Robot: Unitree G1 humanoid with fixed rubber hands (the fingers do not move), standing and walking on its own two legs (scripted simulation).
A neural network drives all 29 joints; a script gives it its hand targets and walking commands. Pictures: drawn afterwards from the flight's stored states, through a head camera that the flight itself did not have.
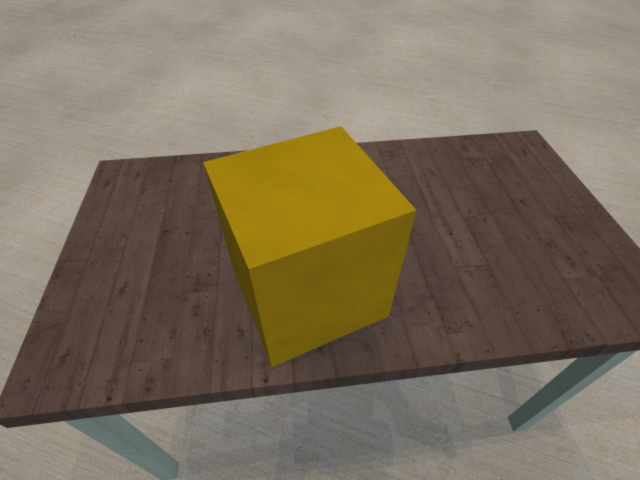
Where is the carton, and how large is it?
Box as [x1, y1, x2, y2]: [203, 126, 415, 366]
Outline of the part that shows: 340,126 203,162 234,272 271,366 387,316 389,313 415,209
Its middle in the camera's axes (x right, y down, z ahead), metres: -0.02 +0.01 +0.58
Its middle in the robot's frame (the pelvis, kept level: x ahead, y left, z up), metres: +0.45 +0.02 +0.02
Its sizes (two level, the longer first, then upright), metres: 0.210 0.200 0.250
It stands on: a table, 0.66 m high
